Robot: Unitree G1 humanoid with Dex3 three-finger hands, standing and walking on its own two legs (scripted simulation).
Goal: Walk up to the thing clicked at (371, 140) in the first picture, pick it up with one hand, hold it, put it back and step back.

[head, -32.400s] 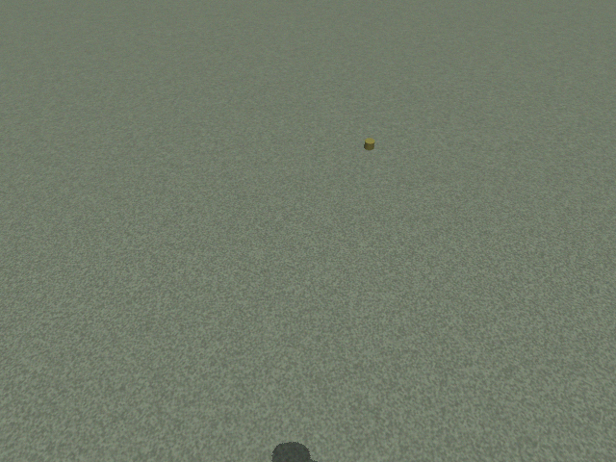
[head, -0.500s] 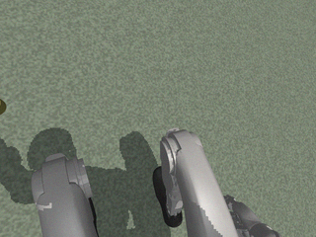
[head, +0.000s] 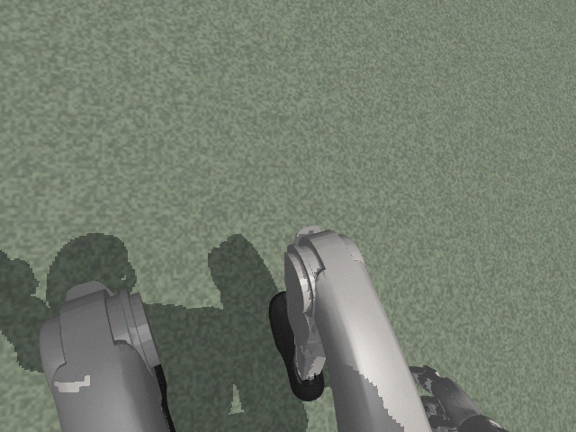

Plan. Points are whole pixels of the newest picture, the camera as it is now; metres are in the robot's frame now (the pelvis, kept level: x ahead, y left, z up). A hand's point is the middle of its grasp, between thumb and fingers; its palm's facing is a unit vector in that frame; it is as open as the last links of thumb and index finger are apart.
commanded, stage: home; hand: left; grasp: from above
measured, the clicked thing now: out of the picture +0.50 +0.37 -0.30
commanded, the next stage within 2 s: none
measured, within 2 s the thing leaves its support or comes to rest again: neither
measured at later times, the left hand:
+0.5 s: hand out of the picture +0.41 +0.35 -0.03, palm faces -0.28 -0.54 -0.79, open 9.5 cm
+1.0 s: hand out of the picture +0.27 +0.27 +0.18, palm faces +0.15 -0.93 -0.33, open 7.4 cm
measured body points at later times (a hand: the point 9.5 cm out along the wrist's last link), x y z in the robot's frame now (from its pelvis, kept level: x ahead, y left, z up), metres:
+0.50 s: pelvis +0.02 +0.00 +0.08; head +0.23 +0.09 +0.47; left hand +0.42 +0.38 +0.02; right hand +0.14 -0.26 -0.03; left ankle +0.09 +0.13 -0.29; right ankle +0.12 -0.14 -0.29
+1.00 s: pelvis +0.04 +0.00 +0.27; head +0.16 +0.06 +0.70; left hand +0.26 +0.32 +0.20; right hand +0.27 -0.20 +0.19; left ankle +0.09 +0.13 -0.29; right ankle +0.12 -0.14 -0.29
